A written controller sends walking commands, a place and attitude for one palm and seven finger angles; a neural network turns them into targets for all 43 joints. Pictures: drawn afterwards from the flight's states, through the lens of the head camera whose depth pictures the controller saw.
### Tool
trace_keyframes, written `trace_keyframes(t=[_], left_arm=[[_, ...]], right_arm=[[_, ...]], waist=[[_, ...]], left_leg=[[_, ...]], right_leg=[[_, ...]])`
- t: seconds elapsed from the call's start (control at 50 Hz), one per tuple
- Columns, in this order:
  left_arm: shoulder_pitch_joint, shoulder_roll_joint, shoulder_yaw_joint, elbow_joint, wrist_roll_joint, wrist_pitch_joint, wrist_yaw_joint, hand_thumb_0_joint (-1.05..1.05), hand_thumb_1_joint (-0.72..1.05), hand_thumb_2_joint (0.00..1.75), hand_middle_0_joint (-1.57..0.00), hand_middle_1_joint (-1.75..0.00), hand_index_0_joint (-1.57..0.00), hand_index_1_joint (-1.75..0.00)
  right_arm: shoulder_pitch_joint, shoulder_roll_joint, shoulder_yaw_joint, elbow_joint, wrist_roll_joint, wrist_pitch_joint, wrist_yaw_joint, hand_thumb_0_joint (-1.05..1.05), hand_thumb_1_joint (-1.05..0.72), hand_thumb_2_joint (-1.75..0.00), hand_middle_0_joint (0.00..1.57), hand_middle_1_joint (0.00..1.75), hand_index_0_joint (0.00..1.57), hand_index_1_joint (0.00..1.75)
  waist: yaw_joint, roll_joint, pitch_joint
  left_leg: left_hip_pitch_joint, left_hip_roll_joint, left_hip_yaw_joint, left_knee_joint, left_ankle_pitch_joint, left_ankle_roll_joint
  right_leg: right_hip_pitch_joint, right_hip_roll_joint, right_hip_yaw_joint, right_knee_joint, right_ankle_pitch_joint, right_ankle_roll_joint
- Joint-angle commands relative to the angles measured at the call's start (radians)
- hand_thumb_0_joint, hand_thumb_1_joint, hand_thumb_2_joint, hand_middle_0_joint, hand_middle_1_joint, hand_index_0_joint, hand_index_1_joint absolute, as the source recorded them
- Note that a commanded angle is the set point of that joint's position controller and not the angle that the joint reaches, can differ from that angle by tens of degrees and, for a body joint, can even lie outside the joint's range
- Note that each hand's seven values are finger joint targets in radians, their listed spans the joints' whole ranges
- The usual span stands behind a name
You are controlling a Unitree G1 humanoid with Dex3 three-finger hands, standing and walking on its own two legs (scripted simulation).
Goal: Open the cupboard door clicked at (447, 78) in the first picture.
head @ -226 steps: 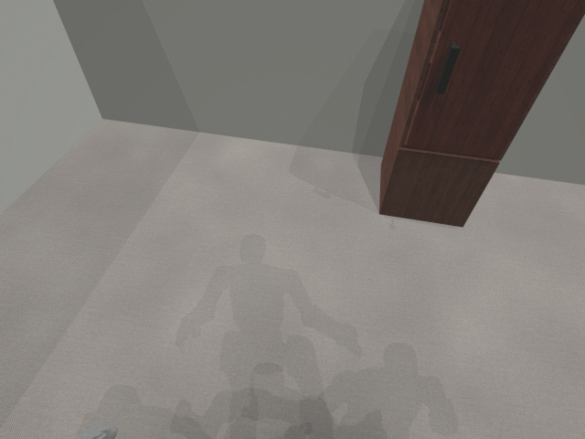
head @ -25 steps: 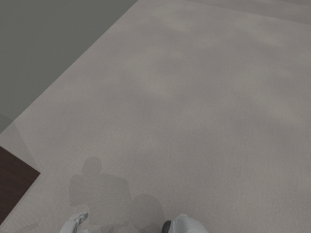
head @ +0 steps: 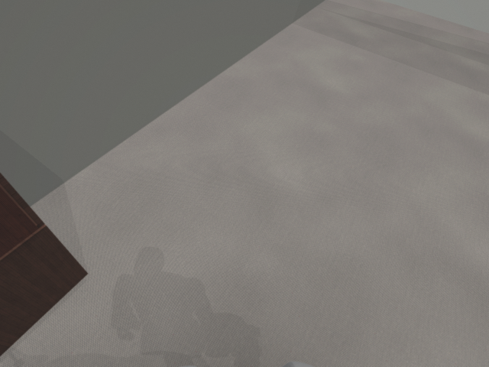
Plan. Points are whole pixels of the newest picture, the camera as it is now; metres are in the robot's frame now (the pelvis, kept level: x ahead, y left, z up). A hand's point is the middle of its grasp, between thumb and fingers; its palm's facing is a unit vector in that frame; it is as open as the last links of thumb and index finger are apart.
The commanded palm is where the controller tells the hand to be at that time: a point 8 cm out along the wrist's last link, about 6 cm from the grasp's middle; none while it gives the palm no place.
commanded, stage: turn to face it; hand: left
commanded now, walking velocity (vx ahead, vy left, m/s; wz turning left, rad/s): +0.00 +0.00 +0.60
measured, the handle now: out of the picture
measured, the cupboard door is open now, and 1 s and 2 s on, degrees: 0 0 0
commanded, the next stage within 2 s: take the last steps up to it in 1.52 s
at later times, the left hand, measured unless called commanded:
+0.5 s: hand out of the picture +0.06 +0.14 -0.13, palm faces +0.30 -0.91 -0.29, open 7.4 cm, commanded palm none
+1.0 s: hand out of the picture -0.16 +0.13 -0.17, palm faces +0.63 -0.72 -0.29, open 7.4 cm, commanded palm none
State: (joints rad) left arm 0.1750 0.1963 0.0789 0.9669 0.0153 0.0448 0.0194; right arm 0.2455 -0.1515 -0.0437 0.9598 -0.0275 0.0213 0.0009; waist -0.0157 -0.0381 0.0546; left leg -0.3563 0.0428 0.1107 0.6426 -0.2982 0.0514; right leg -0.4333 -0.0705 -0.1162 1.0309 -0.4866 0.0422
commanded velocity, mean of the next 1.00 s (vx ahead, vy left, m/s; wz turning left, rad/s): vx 0.00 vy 0.00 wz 0.60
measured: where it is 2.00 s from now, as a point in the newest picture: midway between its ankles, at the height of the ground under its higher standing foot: outside the picture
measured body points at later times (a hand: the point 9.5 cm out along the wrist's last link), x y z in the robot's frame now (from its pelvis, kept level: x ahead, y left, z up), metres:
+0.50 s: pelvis -0.01 -0.08 +0.01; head +0.02 -0.11 +0.46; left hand +0.04 +0.19 -0.10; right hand +0.12 -0.32 -0.15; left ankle -0.01 +0.07 -0.68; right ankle +0.02 -0.18 -0.73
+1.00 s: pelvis -0.04 -0.07 +0.00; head -0.01 -0.03 +0.45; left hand -0.19 +0.17 -0.15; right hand +0.22 -0.20 -0.13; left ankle -0.11 +0.02 -0.73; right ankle +0.02 -0.19 -0.68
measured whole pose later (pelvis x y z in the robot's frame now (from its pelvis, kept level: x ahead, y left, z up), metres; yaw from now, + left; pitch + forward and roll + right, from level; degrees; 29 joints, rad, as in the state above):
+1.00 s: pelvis -0.04 -0.07 +0.00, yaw +36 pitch +0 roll +1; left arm 0.26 0.28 0.08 0.96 0.01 0.07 0.02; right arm 0.11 -0.23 -0.06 0.90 -0.01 0.03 0.02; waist 0.04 -0.05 0.09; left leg -0.28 0.02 0.08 0.61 -0.33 0.01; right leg -0.41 -0.16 -0.15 0.99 -0.53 0.07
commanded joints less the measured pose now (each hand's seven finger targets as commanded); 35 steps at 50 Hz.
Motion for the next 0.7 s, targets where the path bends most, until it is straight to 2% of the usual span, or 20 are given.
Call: trace_keyframes(t=[0.0,0.06,0.14,0.16,0.2,0.28,0.32,0.34,0.36,0.38,0.4,0.42,0.44,0.46,0.48,0.5,0.54,0.64,0.68], left_arm=[[-0.012,0.073,0.020,-0.087,0.002,-0.032,-0.004,0.00,0.90,0.90,-0.20,-0.30,-0.20,-0.30],[-0.011,0.077,0.021,-0.081,-0.002,-0.027,-0.001,0.00,0.90,0.90,-0.20,-0.30,-0.20,-0.30],[-0.041,0.078,0.018,-0.099,-0.006,-0.020,0.004,0.00,0.90,0.90,-0.20,-0.30,-0.20,-0.30],[-0.050,0.079,0.019,-0.104,-0.005,-0.020,0.003,0.00,0.90,0.90,-0.20,-0.30,-0.20,-0.30],[-0.064,0.082,0.017,-0.114,-0.008,-0.018,0.004,0.00,0.90,0.90,-0.20,-0.30,-0.20,-0.30],[-0.043,0.088,0.013,-0.122,-0.012,-0.018,0.007,0.00,0.90,0.90,-0.20,-0.30,-0.20,-0.30],[0.011,0.096,0.013,-0.116,-0.017,-0.021,0.010,0.00,0.90,0.90,-0.20,-0.30,-0.20,-0.30],[0.053,0.104,0.017,-0.106,-0.017,-0.025,0.011,0.00,0.90,0.90,-0.20,-0.30,-0.20,-0.30],[0.102,0.134,0.024,-0.098,-0.013,-0.032,0.013,0.00,0.90,0.90,-0.20,-0.30,-0.20,-0.30],[0.128,0.222,0.041,-0.103,0.005,-0.042,0.021,0.00,0.90,0.90,-0.20,-0.30,-0.20,-0.30],[0.092,0.292,0.045,-0.128,0.010,-0.039,0.023,0.00,0.90,0.90,-0.20,-0.30,-0.20,-0.30],[0.032,0.264,0.033,-0.152,0.004,-0.035,0.026,0.00,0.90,0.90,-0.20,-0.30,-0.20,-0.30],[-0.041,0.208,0.029,-0.163,0.003,-0.046,0.027,0.00,0.90,0.90,-0.20,-0.30,-0.20,-0.30],[-0.077,0.186,0.021,-0.172,0.003,-0.045,0.026,0.00,0.90,0.90,-0.20,-0.30,-0.20,-0.30],[-0.090,0.160,0.007,-0.171,0.002,-0.050,0.020,0.00,0.90,0.90,-0.20,-0.30,-0.20,-0.30],[-0.075,0.145,0.001,-0.168,0.002,-0.056,0.017,0.00,0.90,0.90,-0.20,-0.30,-0.20,-0.30],[-0.007,0.147,0.000,-0.154,0.001,-0.060,0.015,0.00,0.90,0.90,-0.20,-0.30,-0.20,-0.30],[0.087,0.178,0.007,-0.123,0.007,-0.054,0.016,0.00,0.90,0.90,-0.20,-0.30,-0.20,-0.30],[0.099,0.193,0.012,-0.115,0.012,-0.051,0.015,0.00,0.90,0.90,-0.20,-0.30,-0.20,-0.30]], right_arm=[[0.054,-0.194,-0.044,-0.057,0.004,-0.031,-0.026,0.00,-0.90,-0.90,0.20,0.30,0.20,0.30],[0.078,-0.202,-0.052,-0.054,0.009,-0.033,-0.027,0.00,-0.90,-0.90,0.20,0.30,0.20,0.30],[0.082,-0.221,-0.063,-0.048,0.005,-0.022,-0.020,0.00,-0.90,-0.90,0.20,0.30,0.20,0.30],[0.083,-0.224,-0.065,-0.046,0.005,-0.019,-0.019,0.00,-0.90,-0.90,0.20,0.30,0.20,0.30],[0.075,-0.234,-0.071,-0.048,0.003,-0.012,-0.016,0.00,-0.90,-0.90,0.20,0.30,0.20,0.30],[0.029,-0.256,-0.080,-0.063,0.000,0.000,-0.010,0.00,-0.90,-0.90,0.20,0.30,0.20,0.30],[-0.016,-0.263,-0.086,-0.082,0.000,0.007,-0.006,0.00,-0.90,-0.90,0.20,0.30,0.20,0.30],[-0.043,-0.261,-0.089,-0.093,0.003,0.010,-0.004,0.00,-0.90,-0.90,0.20,0.30,0.20,0.30],[-0.066,-0.244,-0.086,-0.105,0.010,0.013,0.000,0.00,-0.90,-0.90,0.20,0.30,0.20,0.30],[-0.046,-0.171,-0.079,-0.120,0.018,0.017,0.005,0.00,-0.90,-0.90,0.20,0.30,0.20,0.30],[-0.060,-0.149,-0.077,-0.147,0.009,0.015,0.003,0.00,-0.90,-0.90,0.20,0.30,0.20,0.30],[-0.073,-0.203,-0.085,-0.147,0.000,0.020,0.008,0.00,-0.90,-0.90,0.20,0.30,0.20,0.30],[-0.058,-0.198,-0.086,-0.123,-0.004,0.030,0.014,0.00,-0.90,-0.90,0.20,0.30,0.20,0.30],[-0.034,-0.184,-0.087,-0.105,-0.003,0.034,0.018,0.00,-0.90,-0.90,0.20,0.30,0.20,0.30],[-0.023,-0.180,-0.082,-0.087,-0.003,0.038,0.023,0.00,-0.90,-0.90,0.20,0.30,0.20,0.30],[-0.006,-0.169,-0.078,-0.079,-0.001,0.038,0.027,0.00,-0.90,-0.90,0.20,0.30,0.20,0.30],[-0.019,-0.171,-0.075,-0.080,0.002,0.039,0.028,0.00,-0.90,-0.90,0.20,0.30,0.20,0.30],[-0.125,-0.174,-0.065,-0.111,0.004,0.045,0.028,0.00,-0.90,-0.90,0.20,0.30,0.20,0.30],[-0.157,-0.169,-0.059,-0.122,0.007,0.043,0.030,0.00,-0.90,-0.90,0.20,0.30,0.20,0.30]], waist=[[-0.003,0.157,-0.149],[-0.015,0.120,-0.180],[-0.029,0.142,-0.150],[-0.033,0.171,-0.139],[-0.038,0.187,-0.122],[-0.026,0.227,-0.117],[0.002,0.233,-0.115],[0.024,0.215,-0.119],[0.054,0.157,-0.126],[0.065,-0.096,-0.130],[0.068,-0.299,-0.085],[0.044,-0.179,-0.050],[0.001,-0.177,-0.001],[-0.024,-0.143,0.015],[-0.036,-0.106,0.042],[-0.037,-0.121,0.028],[-0.011,-0.139,-0.009],[0.040,-0.125,-0.025],[0.051,-0.130,-0.024]], left_leg=[[0.266,0.234,-0.314,-0.296,0.524,0.088],[0.314,0.216,-0.309,-0.288,0.569,0.096],[0.292,0.214,-0.365,-0.300,0.481,0.118],[0.285,0.208,-0.375,-0.302,0.469,0.117],[0.245,0.202,-0.409,-0.308,0.410,0.121],[0.167,0.179,-0.459,-0.302,0.343,0.114],[0.084,0.155,-0.477,-0.285,0.299,0.097],[0.018,0.129,-0.465,-0.260,0.238,0.072],[-0.077,0.082,-0.431,-0.200,0.154,0.027],[-0.266,-0.039,-0.297,0.015,-0.084,-0.056],[-0.342,-0.118,-0.158,0.275,-0.268,-0.108],[-0.276,-0.055,-0.203,0.424,-0.246,-0.092],[-0.271,-0.029,-0.213,0.487,-0.173,-0.090],[-0.261,-0.023,-0.184,0.538,-0.134,-0.098],[-0.252,-0.009,-0.158,0.577,-0.076,-0.111],[-0.256,-0.015,-0.141,0.588,-0.044,-0.121],[-0.269,-0.013,-0.121,0.580,-0.026,-0.136],[-0.250,0.013,-0.086,0.456,-0.077,-0.150],[-0.218,0.017,-0.067,0.371,-0.108,-0.147]], right_leg=[[-0.167,-0.027,0.108,0.145,0.099,0.031],[-0.155,-0.021,0.113,0.098,0.114,0.047],[-0.125,-0.011,0.112,-0.015,0.075,0.058],[-0.116,-0.008,0.110,-0.041,0.065,0.058],[-0.086,0.003,0.112,-0.095,0.047,0.056],[0.025,0.032,0.107,-0.232,0.040,0.040],[0.138,0.052,0.099,-0.358,0.082,0.029],[0.234,0.056,0.088,-0.463,0.162,0.025],[0.361,0.025,0.105,-0.622,0.238,0.014],[0.489,-0.206,0.326,-0.797,0.099,-0.054],[0.370,-0.435,0.551,-0.853,0.091,-0.154],[0.211,-0.429,0.477,-0.852,0.065,-0.182],[0.148,-0.358,0.391,-0.855,0.076,-0.154],[0.141,-0.313,0.336,-0.822,0.160,-0.133],[0.144,-0.262,0.225,-0.777,0.279,-0.122],[0.184,-0.230,0.154,-0.746,0.381,-0.115],[0.278,-0.223,0.102,-0.717,0.478,-0.115],[0.354,-0.280,0.085,-0.706,0.525,-0.152],[0.358,-0.299,0.067,-0.696,0.546,-0.160]])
